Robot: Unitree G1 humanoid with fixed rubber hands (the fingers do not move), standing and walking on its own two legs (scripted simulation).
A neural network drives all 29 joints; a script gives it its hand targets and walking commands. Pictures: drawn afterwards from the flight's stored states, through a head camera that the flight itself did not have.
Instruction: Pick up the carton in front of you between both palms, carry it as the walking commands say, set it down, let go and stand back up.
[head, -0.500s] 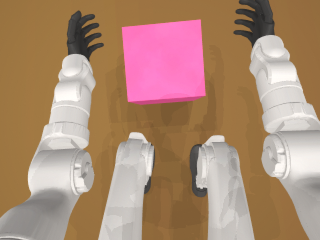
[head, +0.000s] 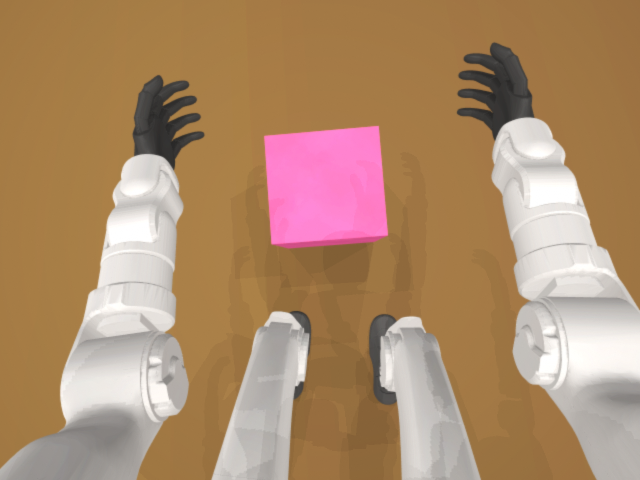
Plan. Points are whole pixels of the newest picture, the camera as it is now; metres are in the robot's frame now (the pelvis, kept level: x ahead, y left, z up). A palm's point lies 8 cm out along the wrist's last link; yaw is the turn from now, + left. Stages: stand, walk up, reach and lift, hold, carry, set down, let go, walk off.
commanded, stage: set down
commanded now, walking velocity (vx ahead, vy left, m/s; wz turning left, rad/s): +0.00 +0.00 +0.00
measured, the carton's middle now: (326, 196) +0.48 +0.04 -0.48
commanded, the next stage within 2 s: let go in 0.02 s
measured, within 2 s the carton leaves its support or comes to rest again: neither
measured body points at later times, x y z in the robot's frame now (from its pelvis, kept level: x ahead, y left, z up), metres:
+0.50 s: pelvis +0.07 +0.01 +0.12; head +0.26 +0.00 +0.53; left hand +0.38 +0.25 +0.02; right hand +0.40 -0.20 +0.01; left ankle +0.08 +0.12 -0.57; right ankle +0.08 -0.11 -0.57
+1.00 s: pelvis +0.09 +0.00 +0.17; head +0.12 +0.00 +0.62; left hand +0.27 +0.23 +0.10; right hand +0.27 -0.24 +0.10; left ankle +0.08 +0.12 -0.57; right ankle +0.08 -0.11 -0.57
